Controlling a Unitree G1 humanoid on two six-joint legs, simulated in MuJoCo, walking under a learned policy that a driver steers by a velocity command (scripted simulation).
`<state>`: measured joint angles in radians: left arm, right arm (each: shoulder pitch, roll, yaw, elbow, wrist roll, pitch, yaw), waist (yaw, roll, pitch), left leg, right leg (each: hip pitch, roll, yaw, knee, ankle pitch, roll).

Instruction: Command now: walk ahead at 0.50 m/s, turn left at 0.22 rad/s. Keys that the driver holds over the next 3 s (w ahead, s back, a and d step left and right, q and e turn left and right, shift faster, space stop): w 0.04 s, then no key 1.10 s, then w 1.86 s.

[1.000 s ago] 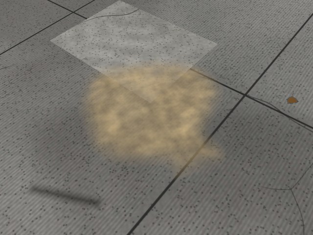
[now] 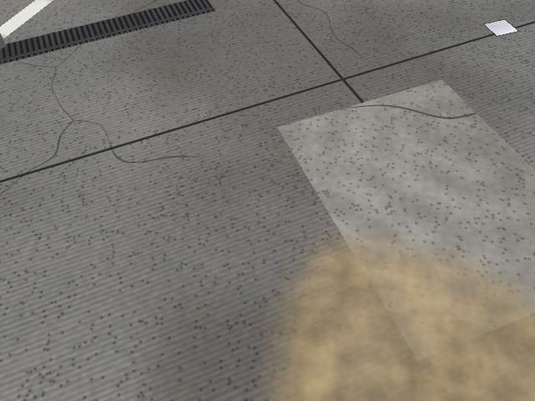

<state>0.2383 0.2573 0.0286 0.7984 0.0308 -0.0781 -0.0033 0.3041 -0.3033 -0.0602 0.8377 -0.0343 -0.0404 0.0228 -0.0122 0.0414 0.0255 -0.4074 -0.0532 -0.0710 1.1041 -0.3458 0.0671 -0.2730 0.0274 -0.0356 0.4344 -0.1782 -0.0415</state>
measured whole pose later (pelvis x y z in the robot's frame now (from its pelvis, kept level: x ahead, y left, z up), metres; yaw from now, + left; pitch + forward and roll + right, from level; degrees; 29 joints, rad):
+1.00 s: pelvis +0.19 +0.02 +0.00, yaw +1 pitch -2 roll +0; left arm 0.30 0.16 -0.01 1.10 0.01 -0.01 0.04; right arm 0.28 -0.17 0.00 1.11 -0.01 -0.01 -0.03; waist -0.01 0.00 0.02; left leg -0.22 -0.03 0.03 0.38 -0.13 0.04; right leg -0.13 0.01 -0.01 0.41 -0.25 -0.02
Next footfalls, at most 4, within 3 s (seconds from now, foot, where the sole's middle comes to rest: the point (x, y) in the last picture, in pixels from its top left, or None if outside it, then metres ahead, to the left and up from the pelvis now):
0.28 left None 0.27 0.11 -0.78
0.62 right None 0.21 -0.09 -0.78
1.90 right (297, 338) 0.65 -0.02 -0.78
2.44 left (234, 243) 0.96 0.15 -0.78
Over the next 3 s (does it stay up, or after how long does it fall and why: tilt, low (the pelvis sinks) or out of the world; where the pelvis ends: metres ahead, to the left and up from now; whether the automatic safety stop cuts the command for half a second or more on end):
stays up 1.11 0.06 -0.02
